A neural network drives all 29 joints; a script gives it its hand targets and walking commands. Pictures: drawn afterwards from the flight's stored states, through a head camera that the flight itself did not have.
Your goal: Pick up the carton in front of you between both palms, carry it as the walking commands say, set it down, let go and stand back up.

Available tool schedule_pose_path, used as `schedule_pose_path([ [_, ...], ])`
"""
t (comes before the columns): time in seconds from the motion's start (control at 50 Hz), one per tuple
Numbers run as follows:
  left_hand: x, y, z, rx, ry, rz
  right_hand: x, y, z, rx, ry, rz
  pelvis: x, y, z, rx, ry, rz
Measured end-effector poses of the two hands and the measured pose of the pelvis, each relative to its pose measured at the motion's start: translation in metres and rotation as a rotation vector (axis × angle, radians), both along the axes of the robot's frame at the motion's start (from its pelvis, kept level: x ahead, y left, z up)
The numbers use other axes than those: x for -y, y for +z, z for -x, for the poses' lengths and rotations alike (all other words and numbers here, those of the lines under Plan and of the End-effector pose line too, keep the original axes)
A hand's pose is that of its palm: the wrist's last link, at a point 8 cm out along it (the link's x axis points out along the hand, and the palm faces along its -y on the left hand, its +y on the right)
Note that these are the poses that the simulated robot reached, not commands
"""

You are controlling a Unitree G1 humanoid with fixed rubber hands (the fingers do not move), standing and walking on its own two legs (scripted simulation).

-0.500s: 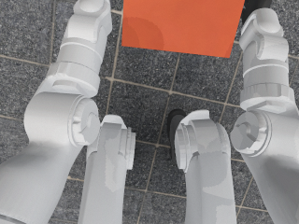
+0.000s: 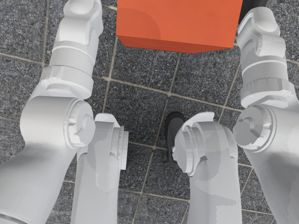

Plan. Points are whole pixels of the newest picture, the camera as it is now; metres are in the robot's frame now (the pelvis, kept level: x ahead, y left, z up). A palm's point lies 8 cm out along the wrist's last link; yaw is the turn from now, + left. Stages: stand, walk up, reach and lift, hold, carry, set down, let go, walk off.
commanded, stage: set down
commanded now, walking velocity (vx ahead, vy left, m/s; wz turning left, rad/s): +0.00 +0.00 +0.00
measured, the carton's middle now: (170, 0) +0.56 -0.06 -0.25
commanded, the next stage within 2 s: let go in 1.40 s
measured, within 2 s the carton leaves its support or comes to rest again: neither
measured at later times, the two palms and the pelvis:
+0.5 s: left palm out of the picture +0.57 +0.12 -0.11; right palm (282, 10) +0.51 -0.26 -0.14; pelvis -0.03 -0.01 -0.01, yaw +2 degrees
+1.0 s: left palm out of the picture +0.56 +0.13 +0.02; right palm out of the picture +0.50 -0.25 +0.01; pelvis -0.01 -0.01 +0.12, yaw +1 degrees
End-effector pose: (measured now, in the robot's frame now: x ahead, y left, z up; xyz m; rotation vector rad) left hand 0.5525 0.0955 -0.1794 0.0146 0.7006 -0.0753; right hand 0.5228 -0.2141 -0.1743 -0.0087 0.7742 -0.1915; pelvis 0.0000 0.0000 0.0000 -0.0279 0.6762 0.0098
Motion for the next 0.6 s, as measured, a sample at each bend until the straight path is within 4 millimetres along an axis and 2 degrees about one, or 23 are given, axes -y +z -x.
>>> schedule_pose_path([
  [0.12, -0.003, -0.002, 0.004, -0.002, -0.059, -0.063, 0.0, -0.001, 0.006, -0.002, 0.014, 0.011, -0.003, -0.005, 0.005, 0.036, 0.002, -0.002],
  [0.18, -0.02, -0.011, 0.009, -0.033, -0.04, -0.126, 0.006, -0.006, 0.01, 0.001, -0.022, 0.027, -0.003, -0.007, 0.008, 0.056, 0.005, -0.001],
  [0.26, -0.053, -0.016, 0.013, -0.039, 0.017, -0.178, 0.013, -0.014, 0.013, 0.012, -0.071, 0.008, -0.001, -0.011, 0.011, 0.078, 0.011, -0.005],
  [0.3, -0.063, -0.012, 0.012, -0.016, 0.027, -0.189, 0.016, -0.018, 0.017, 0.012, -0.088, -0.003, 0.0, -0.014, 0.012, 0.089, 0.015, -0.005],
  [0.36, -0.065, -0.001, 0.007, 0.009, 0.039, -0.167, 0.021, -0.018, 0.02, 0.025, -0.101, -0.003, 0.002, -0.018, 0.015, 0.103, 0.022, -0.008],
  [0.44, -0.039, 0.035, -0.011, 0.094, 0.01, -0.115, 0.033, 0.005, 0.013, 0.101, -0.117, -0.007, 0.004, -0.015, 0.022, 0.126, 0.026, -0.01],
  [0.48, -0.026, 0.056, -0.016, 0.117, 0.007, -0.104, 0.038, 0.022, 0.01, 0.138, -0.126, -0.018, 0.005, -0.01, 0.024, 0.132, 0.022, -0.013],
  [0.54, -0.013, 0.08, -0.015, 0.091, 0.011, -0.117, 0.046, 0.052, 0.01, 0.156, -0.124, -0.023, 0.007, 0.002, 0.026, 0.126, 0.01, -0.023],
  [0.6, -0.008, 0.103, -0.013, 0.058, 0.025, -0.138, 0.044, 0.083, 0.009, 0.159, -0.087, -0.017, 0.01, 0.019, 0.026, 0.106, -0.008, -0.039],
])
